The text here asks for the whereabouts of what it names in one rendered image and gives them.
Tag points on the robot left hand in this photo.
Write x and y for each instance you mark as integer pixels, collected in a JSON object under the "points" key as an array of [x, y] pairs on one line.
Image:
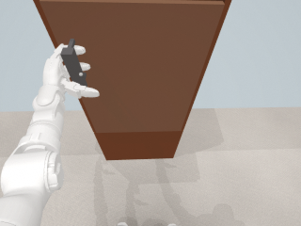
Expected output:
{"points": [[54, 72]]}

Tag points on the cupboard door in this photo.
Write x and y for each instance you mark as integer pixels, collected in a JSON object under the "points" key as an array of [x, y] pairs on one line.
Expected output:
{"points": [[145, 57]]}

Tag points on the left robot upper arm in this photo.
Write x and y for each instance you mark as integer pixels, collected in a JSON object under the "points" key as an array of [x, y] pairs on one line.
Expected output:
{"points": [[29, 179]]}

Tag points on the handle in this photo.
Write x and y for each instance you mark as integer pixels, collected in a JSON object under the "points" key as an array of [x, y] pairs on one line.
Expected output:
{"points": [[72, 64]]}

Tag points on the robot left forearm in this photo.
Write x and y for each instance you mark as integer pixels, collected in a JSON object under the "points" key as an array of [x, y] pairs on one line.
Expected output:
{"points": [[45, 129]]}

